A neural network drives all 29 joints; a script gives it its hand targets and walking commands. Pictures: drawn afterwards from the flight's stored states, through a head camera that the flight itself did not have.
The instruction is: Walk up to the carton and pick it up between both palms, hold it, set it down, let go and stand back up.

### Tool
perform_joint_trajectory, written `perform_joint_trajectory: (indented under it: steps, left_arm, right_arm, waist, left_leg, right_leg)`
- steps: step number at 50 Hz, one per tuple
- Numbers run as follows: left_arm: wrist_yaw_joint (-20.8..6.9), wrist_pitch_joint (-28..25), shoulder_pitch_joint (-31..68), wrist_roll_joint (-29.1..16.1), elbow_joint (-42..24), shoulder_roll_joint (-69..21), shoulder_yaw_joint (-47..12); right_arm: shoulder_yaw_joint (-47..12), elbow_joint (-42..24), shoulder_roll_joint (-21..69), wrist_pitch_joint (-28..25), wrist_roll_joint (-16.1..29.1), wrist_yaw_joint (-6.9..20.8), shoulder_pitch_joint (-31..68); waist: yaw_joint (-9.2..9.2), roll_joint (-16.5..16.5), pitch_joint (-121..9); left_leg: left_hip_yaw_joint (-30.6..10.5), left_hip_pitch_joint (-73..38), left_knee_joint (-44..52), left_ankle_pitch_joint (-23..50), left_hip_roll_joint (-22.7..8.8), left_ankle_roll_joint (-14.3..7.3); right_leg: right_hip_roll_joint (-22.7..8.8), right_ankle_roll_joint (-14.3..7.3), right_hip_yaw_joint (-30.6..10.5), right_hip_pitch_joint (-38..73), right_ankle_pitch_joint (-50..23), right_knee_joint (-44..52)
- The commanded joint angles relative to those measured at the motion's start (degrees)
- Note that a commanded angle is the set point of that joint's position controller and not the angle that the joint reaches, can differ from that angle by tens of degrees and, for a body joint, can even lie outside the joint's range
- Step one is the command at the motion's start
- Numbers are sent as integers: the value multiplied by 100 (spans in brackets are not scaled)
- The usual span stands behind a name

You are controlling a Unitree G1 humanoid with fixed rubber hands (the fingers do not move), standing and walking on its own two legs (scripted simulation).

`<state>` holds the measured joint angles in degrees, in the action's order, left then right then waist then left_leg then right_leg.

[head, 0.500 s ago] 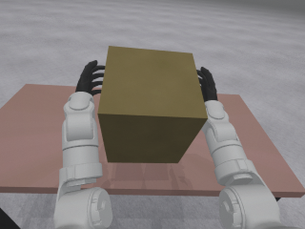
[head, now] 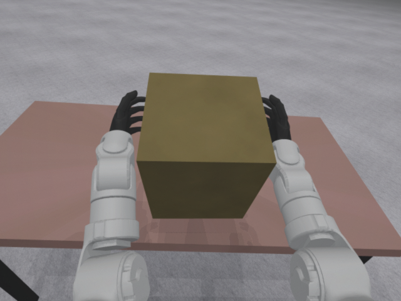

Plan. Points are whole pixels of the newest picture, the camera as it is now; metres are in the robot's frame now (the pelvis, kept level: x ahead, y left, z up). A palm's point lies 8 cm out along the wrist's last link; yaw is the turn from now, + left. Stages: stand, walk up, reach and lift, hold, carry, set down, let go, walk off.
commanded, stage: set down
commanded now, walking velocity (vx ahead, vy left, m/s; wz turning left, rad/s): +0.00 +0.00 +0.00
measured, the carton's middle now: (200, 153) +0.40 +0.01 +0.13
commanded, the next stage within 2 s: none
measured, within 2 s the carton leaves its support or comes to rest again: neither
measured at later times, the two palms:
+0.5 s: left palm (133, 143) +0.40 +0.15 +0.15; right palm (276, 145) +0.40 -0.15 +0.15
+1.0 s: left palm (135, 149) +0.42 +0.15 +0.12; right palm (272, 151) +0.41 -0.15 +0.13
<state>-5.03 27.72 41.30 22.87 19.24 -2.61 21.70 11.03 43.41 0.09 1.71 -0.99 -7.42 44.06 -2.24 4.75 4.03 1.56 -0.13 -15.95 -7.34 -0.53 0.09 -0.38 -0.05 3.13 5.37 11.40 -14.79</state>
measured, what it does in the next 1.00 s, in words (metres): stands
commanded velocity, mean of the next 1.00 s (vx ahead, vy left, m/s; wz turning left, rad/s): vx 0.00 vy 0.00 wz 0.00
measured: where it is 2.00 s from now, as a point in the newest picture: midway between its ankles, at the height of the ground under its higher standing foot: outside the picture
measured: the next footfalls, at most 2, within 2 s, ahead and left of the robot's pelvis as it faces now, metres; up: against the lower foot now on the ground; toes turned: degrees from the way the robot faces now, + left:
none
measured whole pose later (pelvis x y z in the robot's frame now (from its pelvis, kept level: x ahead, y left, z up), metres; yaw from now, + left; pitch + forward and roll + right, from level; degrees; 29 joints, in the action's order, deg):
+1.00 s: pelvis +0.01 +0.00 +0.00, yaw -2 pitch -3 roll +0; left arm -1.9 11.7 44.0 21.9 40.5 -3.3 26.5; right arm 27.1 52.9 3.0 -7.0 -14.8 -3.2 44.8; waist 0.8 4.0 2.4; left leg 3.8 5.2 -15.3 -7.4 -1.1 0.2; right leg 0.0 0.2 1.1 -0.8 10.6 -14.1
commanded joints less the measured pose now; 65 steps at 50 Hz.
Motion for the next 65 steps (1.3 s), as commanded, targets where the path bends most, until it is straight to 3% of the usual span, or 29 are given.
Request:
perform_joint_trajectory:
  steps: [1, 9, 19, 26, 44, 65]
  left_arm:
    - [-682, -464, 2929, -625, -15, -2311, -1999]
    - [-467, -994, 3048, -658, 303, -2487, -2113]
    - [-429, -1267, 3129, -533, 740, -2474, -1738]
    - [-400, -1499, 3295, -467, 1077, -2520, -1528]
    - [-210, -1903, 3475, -326, 1685, -2551, -1191]
    - [-152, -2351, 3570, -227, 2135, -2436, -783]
  right_arm:
    - [-1058, -1023, 2077, -604, -219, 638, 3357]
    - [-1051, -637, 2201, -933, -372, 716, 3378]
    - [-979, -234, 2514, -987, -568, 763, 3361]
    - [-611, 9, 2663, -1047, -890, 825, 3319]
    - [120, 462, 2776, -1140, -1429, 1059, 3225]
    - [495, 538, 3239, -1134, -2013, 1188, 2967]
  waist:
    - [-106, -484, -1938]
    - [-6, -553, -2347]
    - [188, -395, -2356]
    - [191, -354, -2418]
    - [275, -514, -2565]
    - [363, -428, -2987]
  left_leg:
    - [419, -1149, -42, 965, 119, 168]
    - [395, -1342, -253, 1784, 92, 287]
    - [515, -657, -100, 1474, 151, 124]
    - [575, -555, -12, 1289, 136, 113]
    - [625, -862, -122, 1700, 29, 215]
    - [711, -425, -185, 1957, 28, 100]
  right_leg:
    - [213, 285, 583, -436, -1045, 160]
    - [257, 284, 581, -385, -1642, 87]
    - [149, 384, 370, 104, -2301, -49]
    - [136, 414, 355, 130, -2305, -53]
    - [197, 344, 421, -527, -1770, 45]
    - [144, 433, 311, -444, -2489, -221]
